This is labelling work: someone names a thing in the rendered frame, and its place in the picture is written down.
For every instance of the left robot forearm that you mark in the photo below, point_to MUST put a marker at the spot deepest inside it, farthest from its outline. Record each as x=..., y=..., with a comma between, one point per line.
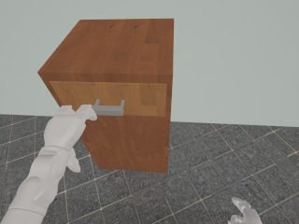
x=40, y=187

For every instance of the drawer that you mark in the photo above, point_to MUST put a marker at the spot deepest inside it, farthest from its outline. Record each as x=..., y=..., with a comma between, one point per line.
x=140, y=99

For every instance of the cabinet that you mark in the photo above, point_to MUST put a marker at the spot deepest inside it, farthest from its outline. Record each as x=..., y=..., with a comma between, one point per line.
x=120, y=51

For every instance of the handle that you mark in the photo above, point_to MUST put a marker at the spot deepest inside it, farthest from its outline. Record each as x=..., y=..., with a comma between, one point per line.
x=108, y=110

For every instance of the robot left hand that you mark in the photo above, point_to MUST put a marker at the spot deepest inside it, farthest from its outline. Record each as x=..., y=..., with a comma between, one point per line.
x=65, y=129

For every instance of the robot right hand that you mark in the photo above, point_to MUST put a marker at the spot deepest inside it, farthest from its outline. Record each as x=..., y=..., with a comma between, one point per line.
x=250, y=216

